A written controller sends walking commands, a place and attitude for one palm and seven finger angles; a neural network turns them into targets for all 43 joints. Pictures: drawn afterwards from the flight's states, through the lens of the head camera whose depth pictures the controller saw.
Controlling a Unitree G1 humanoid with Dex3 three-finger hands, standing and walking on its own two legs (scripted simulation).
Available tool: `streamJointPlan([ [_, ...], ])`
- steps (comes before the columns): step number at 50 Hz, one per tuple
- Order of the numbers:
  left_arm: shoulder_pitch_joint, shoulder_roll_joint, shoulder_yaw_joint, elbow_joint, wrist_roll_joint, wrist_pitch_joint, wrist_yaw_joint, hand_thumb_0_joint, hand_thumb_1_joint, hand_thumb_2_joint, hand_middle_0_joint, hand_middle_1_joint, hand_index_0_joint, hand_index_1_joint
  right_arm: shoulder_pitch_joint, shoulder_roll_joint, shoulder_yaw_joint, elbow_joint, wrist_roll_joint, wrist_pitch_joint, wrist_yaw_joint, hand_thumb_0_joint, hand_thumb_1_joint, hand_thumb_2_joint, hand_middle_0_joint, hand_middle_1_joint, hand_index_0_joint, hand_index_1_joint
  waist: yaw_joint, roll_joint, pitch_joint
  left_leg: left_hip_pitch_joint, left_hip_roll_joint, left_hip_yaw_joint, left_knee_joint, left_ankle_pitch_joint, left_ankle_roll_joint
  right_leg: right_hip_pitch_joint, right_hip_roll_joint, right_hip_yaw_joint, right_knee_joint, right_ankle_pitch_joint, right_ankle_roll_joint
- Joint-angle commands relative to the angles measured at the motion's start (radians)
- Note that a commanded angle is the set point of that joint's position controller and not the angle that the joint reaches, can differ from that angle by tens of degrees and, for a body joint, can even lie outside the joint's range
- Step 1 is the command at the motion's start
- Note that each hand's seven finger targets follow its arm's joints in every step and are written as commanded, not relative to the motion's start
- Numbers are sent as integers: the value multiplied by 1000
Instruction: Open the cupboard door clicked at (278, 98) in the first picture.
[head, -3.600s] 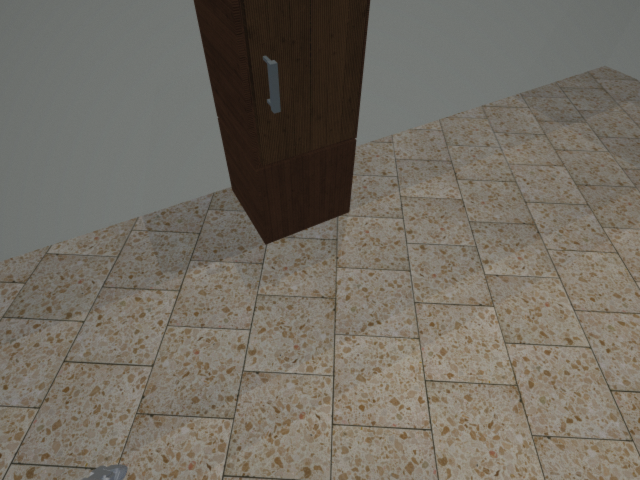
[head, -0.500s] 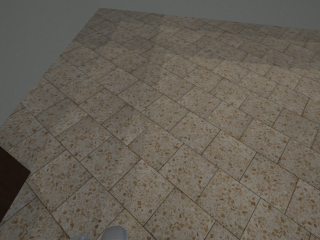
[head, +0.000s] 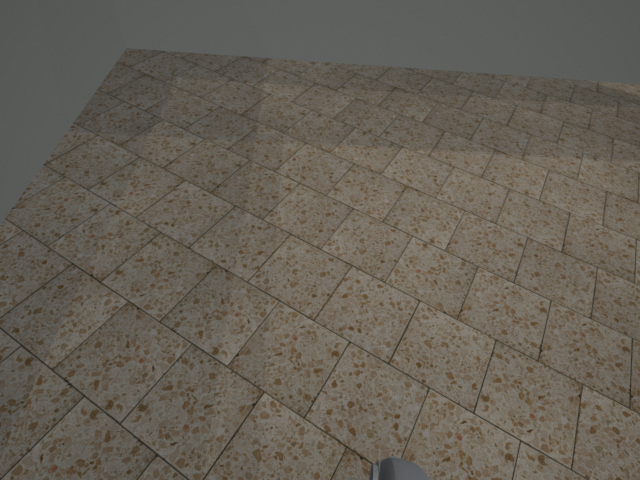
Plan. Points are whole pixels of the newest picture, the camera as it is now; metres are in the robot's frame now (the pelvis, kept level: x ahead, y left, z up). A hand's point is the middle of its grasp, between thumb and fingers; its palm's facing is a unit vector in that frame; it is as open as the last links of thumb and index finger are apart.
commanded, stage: walk to a spot facing it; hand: left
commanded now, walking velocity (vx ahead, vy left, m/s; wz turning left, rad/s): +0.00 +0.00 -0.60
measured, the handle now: out of the picture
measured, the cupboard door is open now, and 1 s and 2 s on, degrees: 0 0 0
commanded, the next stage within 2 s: turn to face it in 0.14 s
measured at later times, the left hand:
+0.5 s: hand (267, 372) +0.31 +0.11 -0.17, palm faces -0.16 -0.97 -0.19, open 7.4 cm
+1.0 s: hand (194, 417) +0.23 +0.21 -0.17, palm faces +0.20 -0.94 -0.27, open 7.4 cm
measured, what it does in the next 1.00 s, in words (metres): walks ahead: right foot, then left foot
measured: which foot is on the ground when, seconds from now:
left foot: down 0.00-0.24, up 0.26-0.60, down 0.62-1.00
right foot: up 0.00-0.22, down 0.24-0.64, up 0.66-1.00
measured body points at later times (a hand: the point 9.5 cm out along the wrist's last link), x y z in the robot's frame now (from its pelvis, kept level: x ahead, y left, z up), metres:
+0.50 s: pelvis +0.15 -0.04 -0.01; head +0.17 -0.05 +0.43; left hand +0.31 +0.16 -0.15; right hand +0.14 -0.26 -0.17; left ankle +0.18 +0.10 -0.70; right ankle +0.18 -0.13 -0.74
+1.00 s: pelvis +0.18 -0.03 +0.00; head +0.22 -0.01 +0.44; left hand +0.22 +0.25 -0.15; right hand +0.26 -0.27 -0.15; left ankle +0.20 +0.07 -0.74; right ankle +0.18 -0.20 -0.68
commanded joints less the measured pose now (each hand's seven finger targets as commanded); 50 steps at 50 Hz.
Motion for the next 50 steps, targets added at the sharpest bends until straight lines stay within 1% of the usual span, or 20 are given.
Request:
streamJointPlan([
  [1, -115, -8, -2, -109, 0, -12, -7, 0, 900, 900, -200, -300, -200, -300, 115, -127, -25, -3, -1, -4, 2, 0, -900, -900, 200, 300, 200, 300, -47, 185, 82, 55, 245, -50, -173, 435, 72, -115, -23, -42, -160, 63, 16],
  [6, -198, -7, -10, -131, -5, -20, -3, 0, 900, 900, -200, -300, -200, -300, 136, -158, -40, 15, -6, 21, 3, 0, -900, -900, 200, 300, 200, 300, -68, 219, 76, 84, 249, 34, -35, 679, 65, 44, 53, -116, -425, 36, -21],
  [8, -123, 25, -5, -117, -3, -27, 0, 0, 900, 900, -200, -300, -200, -300, 101, -188, -52, 2, -2, 27, 3, 0, -900, -900, 200, 300, 200, 300, -21, 237, 16, 110, 253, 61, 117, 814, 48, 170, 94, -139, -494, 33, -50],
  [10, 86, 118, 14, -64, 1, -51, 11, 0, 900, 900, -200, -300, -200, -300, 80, -204, -53, -25, 10, 34, 14, 0, -900, -900, 200, 300, 200, 300, 91, 124, -131, -36, 219, 63, 489, 722, -11, 552, 101, -127, -645, 215, -77],
  [11, 161, 238, 39, -47, -1, -64, 25, 0, 900, 900, -200, -300, -200, -300, 109, -131, -38, -56, 27, 37, 22, 0, -900, -900, 200, 300, 200, 300, 107, -108, -247, -373, 88, 32, 794, -43, -67, 855, -177, 236, -611, 650, -189],
  [12, 194, 292, 44, -38, -31, -60, 38, 0, 900, 900, -200, -300, -200, -300, 91, -104, -31, -77, 26, 41, 5, 0, -900, -900, 200, 300, 200, 300, 100, -153, -327, -502, 8, -112, 1028, -394, -86, 889, -355, 435, -635, 1054, -303],
  [13, 153, 275, 38, -62, -31, -57, 52, 0, 900, 900, -200, -300, -200, -300, 81, -106, -24, -81, 25, 45, -3, 0, -900, -900, 200, 300, 200, 300, 88, -148, -349, -479, 29, -257, 1033, -325, -71, 799, -341, 402, -689, 927, -299],
  [14, 49, 239, 25, -86, -26, -49, 61, 0, 900, 900, -200, -300, -200, -300, 87, -108, -22, -66, 20, 55, -3, 0, -900, -900, 200, 300, 200, 300, 43, -136, -299, -486, 43, -281, 1040, -267, -68, 711, -320, 387, -732, 697, -286],
  [16, -97, 131, -10, -109, -22, -51, 77, 0, 900, 900, -200, -300, -200, -300, 91, -87, -9, -12, 2, 81, -1, 0, -900, -900, 200, 300, 200, 300, -32, 14, -133, -396, 73, -274, 929, -146, -61, 413, -234, 206, -787, 551, -222],
  [18, -173, 103, -32, -108, -12, -58, 78, 0, 900, 900, -200, -300, -200, -300, 197, -52, 6, 31, 0, 103, 2, 0, -900, -900, 200, 300, 200, 300, -101, -16, -114, -292, 59, -265, 764, -111, -61, 289, -182, 63, -806, 469, -183],
  [19, -189, 92, -40, -108, -14, -57, 76, 0, 900, 900, -200, -300, -200, -300, 214, -41, 10, 42, 2, 111, 4, 0, -900, -900, 200, 300, 200, 300, -106, -46, -106, -252, 46, -250, 695, -100, -59, 253, -164, 31, -826, 382, -174],
  [25, -147, 112, -26, -87, -12, -32, 77, 0, 900, 900, -200, -300, -200, -300, 73, -49, 3, -11, 9, 108, 24, 0, -900, -900, 200, 300, 200, 300, -39, -105, -11, -288, 14, -199, 462, -124, -56, 321, -218, 12, -844, 190, -178],
  [29, -126, 119, -7, -99, -16, -21, 78, 0, 900, 900, -200, -300, -200, -300, 57, -57, -10, -30, 3, 107, 32, 0, -900, -900, 200, 300, 200, 300, -42, -84, 5, -204, -5, -157, 270, -23, -47, 301, -222, -48, -746, 116, -124],
  [30, -126, 107, -7, -101, -19, -15, 78, 0, 900, 900, -200, -300, -200, -300, 86, -78, -15, -28, 2, 104, 35, 0, -900, -900, 200, 300, 200, 300, -57, 6, -10, -138, 10, -189, 155, 59, -35, 270, -205, -74, -655, 58, -89],
  [31, -95, 64, -6, -120, -25, -6, 73, 0, 900, 900, -200, -300, -200, -300, 112, -141, -29, -37, -3, 95, 36, 0, -900, -900, 200, 300, 200, 300, -62, 236, -8, -109, 140, -415, 20, 232, 30, 168, -99, -133, -487, -112, -20],
  [32, -117, 28, -14, -160, -30, -5, 70, 0, 900, 900, -200, -300, -200, -300, 137, -220, -45, -53, -12, 91, 31, 0, -900, -900, 200, 300, 200, 300, -81, 402, -4, -97, 330, -666, -103, 443, 156, 60, 9, -140, -268, -382, 39],
  [33, -176, 45, -15, -168, -16, -1, 76, 0, 900, 900, -200, -300, -200, -300, 157, -223, -50, -34, -15, 87, 15, 0, -900, -900, 200, 300, 200, 300, -111, 338, -33, -93, 331, -724, -132, 430, 200, 31, 22, -30, -77, -404, 30],
  [34, -187, 43, -6, -167, -15, -5, 71, 0, 900, 900, -200, -300, -200, -300, 129, -217, -50, -40, -10, 84, 9, 0, -900, -900, 200, 300, 200, 300, -88, 268, -45, -71, 290, -678, -107, 409, 191, -20, 14, 21, 7, -331, 28],
  [38, -128, 57, 1, -127, -20, -10, 61, 0, 900, 900, -200, -300, -200, -300, 30, -180, -41, -74, -1, 68, 4, 0, -900, -900, 200, 300, 200, 300, -50, 140, -113, 0, 169, -470, -53, 538, 145, 15, 1, 40, -7, -169, 56],
  [50, -166, 85, -5, -163, -29, 0, 67, 0, 900, 900, -200, -300, -200, -300, 5, -250, -76, -87, -3, 98, 20, 0, -900, -900, 200, 300, 200, 300, -79, 186, -96, -8, 134, -609, -46, 424, 172, 125, 48, 44, -314, -231, 70],
])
